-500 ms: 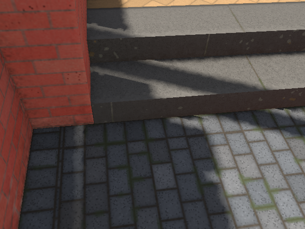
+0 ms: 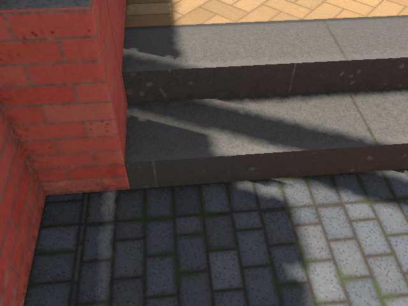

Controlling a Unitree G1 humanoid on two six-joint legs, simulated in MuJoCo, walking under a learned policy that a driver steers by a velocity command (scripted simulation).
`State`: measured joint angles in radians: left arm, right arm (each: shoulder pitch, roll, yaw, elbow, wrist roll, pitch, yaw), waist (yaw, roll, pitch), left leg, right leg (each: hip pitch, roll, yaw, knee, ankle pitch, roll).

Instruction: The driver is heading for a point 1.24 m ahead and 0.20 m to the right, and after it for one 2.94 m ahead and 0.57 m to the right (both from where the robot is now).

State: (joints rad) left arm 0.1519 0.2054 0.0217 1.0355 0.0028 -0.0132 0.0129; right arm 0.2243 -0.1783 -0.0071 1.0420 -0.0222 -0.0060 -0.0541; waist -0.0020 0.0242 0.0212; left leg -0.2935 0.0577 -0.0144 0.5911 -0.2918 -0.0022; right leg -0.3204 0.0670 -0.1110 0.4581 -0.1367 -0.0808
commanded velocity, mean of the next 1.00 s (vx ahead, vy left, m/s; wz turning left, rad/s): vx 0.07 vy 0.00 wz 0.00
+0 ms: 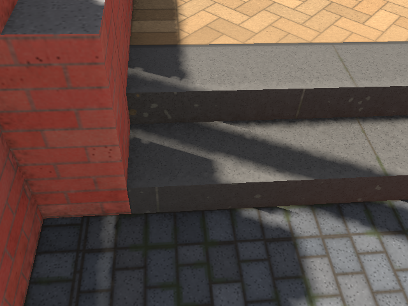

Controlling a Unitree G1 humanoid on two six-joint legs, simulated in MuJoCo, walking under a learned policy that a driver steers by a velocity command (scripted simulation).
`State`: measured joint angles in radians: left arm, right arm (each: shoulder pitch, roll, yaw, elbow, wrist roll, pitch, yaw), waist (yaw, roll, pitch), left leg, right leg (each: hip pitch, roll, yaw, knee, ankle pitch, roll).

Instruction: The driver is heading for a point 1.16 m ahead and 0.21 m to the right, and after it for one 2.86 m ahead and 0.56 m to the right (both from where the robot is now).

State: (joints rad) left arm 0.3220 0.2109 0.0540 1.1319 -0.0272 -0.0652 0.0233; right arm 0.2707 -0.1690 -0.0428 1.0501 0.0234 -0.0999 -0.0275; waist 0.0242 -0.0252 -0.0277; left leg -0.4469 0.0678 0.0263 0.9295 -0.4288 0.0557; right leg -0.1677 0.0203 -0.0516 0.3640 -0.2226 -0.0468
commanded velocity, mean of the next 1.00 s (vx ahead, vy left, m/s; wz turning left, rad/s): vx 0.46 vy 0.00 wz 0.00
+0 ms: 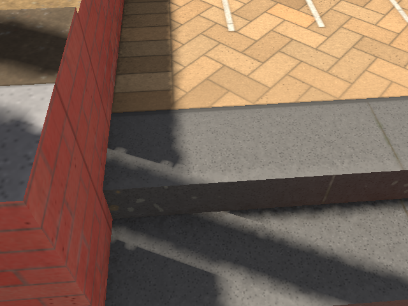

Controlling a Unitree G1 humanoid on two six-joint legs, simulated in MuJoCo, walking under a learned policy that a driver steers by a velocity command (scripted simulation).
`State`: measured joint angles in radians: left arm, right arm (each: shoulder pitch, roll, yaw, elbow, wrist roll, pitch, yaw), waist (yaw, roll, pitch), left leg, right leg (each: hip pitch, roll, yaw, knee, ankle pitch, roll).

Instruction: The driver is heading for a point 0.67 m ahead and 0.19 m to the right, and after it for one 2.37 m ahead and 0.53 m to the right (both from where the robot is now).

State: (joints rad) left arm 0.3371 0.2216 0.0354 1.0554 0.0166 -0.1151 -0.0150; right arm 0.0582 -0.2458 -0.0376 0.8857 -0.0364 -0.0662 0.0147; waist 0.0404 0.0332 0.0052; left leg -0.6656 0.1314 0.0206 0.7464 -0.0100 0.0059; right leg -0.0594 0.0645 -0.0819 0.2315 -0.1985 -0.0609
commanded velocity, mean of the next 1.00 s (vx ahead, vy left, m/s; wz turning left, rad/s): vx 0.47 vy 0.00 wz -0.34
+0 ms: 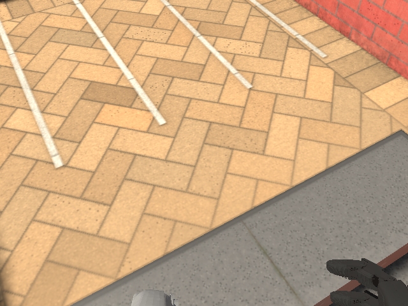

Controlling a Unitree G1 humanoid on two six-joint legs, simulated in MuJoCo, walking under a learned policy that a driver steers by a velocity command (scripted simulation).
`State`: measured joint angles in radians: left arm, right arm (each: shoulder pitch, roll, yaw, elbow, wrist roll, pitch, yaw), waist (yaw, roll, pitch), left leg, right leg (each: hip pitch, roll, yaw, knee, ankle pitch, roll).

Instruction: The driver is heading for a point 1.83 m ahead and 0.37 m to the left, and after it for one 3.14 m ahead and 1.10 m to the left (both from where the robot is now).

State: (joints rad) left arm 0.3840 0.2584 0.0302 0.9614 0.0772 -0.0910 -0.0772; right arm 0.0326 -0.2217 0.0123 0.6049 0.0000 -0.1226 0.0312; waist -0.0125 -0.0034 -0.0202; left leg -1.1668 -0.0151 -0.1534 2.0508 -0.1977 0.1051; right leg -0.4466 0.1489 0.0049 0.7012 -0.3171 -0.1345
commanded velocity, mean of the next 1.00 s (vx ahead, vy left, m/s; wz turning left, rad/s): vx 0.05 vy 0.00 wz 0.07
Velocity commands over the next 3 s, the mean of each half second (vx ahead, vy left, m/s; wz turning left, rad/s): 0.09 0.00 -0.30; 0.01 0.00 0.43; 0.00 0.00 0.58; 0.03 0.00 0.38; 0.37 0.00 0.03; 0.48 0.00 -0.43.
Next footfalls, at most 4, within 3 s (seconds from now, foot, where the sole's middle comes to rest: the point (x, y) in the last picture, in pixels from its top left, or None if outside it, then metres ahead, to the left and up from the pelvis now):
0.30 left None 0.32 0.08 -0.59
0.94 right None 0.38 -0.24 -0.59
1.34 left None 0.36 -0.01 -0.59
1.80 right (285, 287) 0.47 -0.19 -0.59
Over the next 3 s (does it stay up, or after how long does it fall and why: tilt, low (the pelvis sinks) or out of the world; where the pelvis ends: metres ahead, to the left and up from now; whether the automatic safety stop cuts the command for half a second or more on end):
stays up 0.76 0.16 0.17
